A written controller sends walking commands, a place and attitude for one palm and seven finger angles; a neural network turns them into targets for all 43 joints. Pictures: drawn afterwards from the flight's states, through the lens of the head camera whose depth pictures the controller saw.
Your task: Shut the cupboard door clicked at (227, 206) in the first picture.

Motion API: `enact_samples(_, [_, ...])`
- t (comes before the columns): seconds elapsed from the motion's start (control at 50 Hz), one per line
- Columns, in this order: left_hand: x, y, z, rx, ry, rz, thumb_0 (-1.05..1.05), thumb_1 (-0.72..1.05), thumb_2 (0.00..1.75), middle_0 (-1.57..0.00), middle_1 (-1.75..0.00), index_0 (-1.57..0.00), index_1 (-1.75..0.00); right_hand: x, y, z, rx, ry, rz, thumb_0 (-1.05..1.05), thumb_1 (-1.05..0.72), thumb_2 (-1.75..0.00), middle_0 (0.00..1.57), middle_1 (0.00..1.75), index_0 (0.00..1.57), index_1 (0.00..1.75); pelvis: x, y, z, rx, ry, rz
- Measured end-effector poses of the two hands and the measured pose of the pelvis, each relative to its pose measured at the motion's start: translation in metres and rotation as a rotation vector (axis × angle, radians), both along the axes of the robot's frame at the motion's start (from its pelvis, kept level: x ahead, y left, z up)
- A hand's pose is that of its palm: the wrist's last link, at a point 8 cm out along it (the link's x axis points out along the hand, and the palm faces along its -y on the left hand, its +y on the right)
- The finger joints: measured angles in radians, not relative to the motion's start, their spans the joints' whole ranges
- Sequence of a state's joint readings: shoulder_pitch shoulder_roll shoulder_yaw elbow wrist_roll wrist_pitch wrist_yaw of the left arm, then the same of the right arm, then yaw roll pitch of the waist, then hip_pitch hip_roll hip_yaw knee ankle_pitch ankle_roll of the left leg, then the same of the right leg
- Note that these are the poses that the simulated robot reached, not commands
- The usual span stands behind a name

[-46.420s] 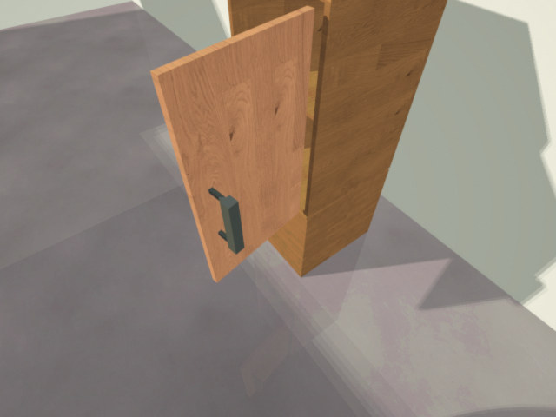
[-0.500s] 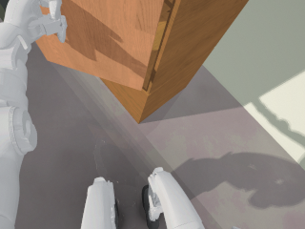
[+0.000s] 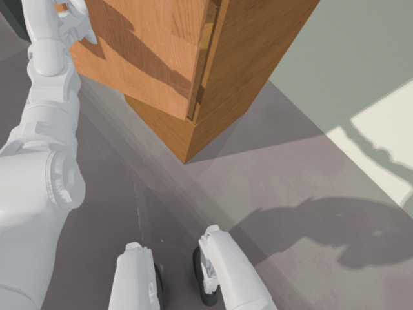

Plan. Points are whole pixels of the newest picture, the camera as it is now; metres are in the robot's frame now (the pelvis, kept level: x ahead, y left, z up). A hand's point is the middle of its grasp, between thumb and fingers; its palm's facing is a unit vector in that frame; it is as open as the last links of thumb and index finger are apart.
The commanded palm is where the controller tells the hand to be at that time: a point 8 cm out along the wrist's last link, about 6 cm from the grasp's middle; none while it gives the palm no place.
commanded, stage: pull the fist back off the door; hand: left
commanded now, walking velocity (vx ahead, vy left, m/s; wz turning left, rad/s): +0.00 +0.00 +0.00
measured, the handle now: out of the picture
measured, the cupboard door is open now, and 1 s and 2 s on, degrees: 24 24 24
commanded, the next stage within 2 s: draw the hand back to the body in 0.60 s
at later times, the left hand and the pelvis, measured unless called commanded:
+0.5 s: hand (96, 64) +0.52 +0.10 +0.07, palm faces +0.09 -1.00 -0.04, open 3.1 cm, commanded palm +0.48 +0.14 +0.07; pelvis +0.02 -0.02 +0.03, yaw +3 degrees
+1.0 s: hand (61, 87) +0.44 +0.13 +0.13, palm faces +0.12 -0.99 -0.06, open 3.1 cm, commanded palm +0.39 +0.18 +0.14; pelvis +0.02 -0.02 +0.08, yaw +2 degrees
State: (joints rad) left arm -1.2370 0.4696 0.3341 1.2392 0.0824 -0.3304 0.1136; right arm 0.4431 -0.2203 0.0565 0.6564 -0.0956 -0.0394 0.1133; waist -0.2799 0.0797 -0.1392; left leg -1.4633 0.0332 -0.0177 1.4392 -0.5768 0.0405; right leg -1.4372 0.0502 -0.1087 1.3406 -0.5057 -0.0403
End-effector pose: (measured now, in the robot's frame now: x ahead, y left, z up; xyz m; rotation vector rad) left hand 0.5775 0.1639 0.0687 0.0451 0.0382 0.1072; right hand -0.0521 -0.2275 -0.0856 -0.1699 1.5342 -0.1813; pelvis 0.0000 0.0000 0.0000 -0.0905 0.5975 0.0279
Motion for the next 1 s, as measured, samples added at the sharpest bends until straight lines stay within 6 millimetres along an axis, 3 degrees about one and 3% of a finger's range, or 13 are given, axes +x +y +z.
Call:
enact_samples(0.12, [-0.01,-0.012,0.004,-0.033,0.04,-0.027,0.02,0.92,0.91,-1.3,-1.5,-1.3,-1.5,0.0,0.001,0.01,0.028,0.013,-0.037,0.0,-0.9,-0.9,0.2,0.3,0.2,0.3,0.01,-0.003,0.016,0.017,-0.029,-0.008])
enact_samples(0.24, [-0.027,-0.01,0.01,-0.011,0.006,-0.013,0.02,0.91,0.9,-1.3,-1.5,-1.3,-1.5,0.019,-0.016,0.016,0.02,-0.02,-0.023,0.0,-0.9,-0.9,0.2,0.3,0.2,0.3,0.018,-0.008,0.026,0.038,-0.057,-0.013])
enact_samples(0.46, [-0.078,-0.008,0.0,-0.005,-0.023,-0.016,0.02,0.9,0.9,-1.3,-1.5,-1.3,-1.5,0.092,-0.054,0.014,-0.033,-0.145,0.072,0.0,-0.91,-0.9,0.2,0.3,0.2,0.3,0.023,-0.016,0.033,0.061,-0.102,0.007])
enact_samples(0.64, [-0.098,-0.019,0.004,0.008,-0.038,-0.026,0.02,0.9,0.9,-1.3,-1.5,-1.3,-1.5,0.142,-0.058,0.008,-0.038,-0.276,0.122,0.0,-0.91,-0.9,0.2,0.3,0.2,0.3,0.018,-0.021,0.033,0.071,-0.13,0.02])
enact_samples(0.72, [-0.096,-0.02,0.009,0.015,-0.049,-0.022,0.02,0.9,0.9,-1.3,-1.5,-1.3,-1.5,0.145,-0.053,0.005,-0.026,-0.301,0.121,0.0,-0.91,-0.9,0.2,0.3,0.2,0.3,0.014,-0.023,0.03,0.073,-0.132,0.02])
enact_samples(0.82, [-0.101,-0.015,0.02,0.018,-0.077,-0.017,0.02,0.9,0.9,-1.3,-1.5,-1.3,-1.5,0.133,-0.046,0.002,0.003,-0.29,0.088,0.0,-0.91,-0.9,0.2,0.3,0.2,0.3,0.013,-0.023,0.032,0.078,-0.142,0.007])
enact_samples(0.92, [-0.131,0.001,0.04,0.03,-0.063,-0.005,0.02,0.9,0.9,-1.3,-1.49,-1.3,-1.5,0.12,-0.035,0.015,0.049,-0.276,0.038,0.01,-0.91,-0.9,0.2,0.3,0.2,0.3,0.017,-0.021,0.053,0.09,-0.197,-0.011])
enact_samples(1.0, [-0.163,0.015,0.061,0.024,-0.051,0.014,0.02,0.9,0.9,-1.3,-1.5,-1.3,-1.5,0.122,-0.03,0.036,0.057,-0.295,0.038,0.01,-0.91,-0.9,0.2,0.3,0.2,0.3,0.022,-0.021,0.075,0.096,-0.253,-0.01])
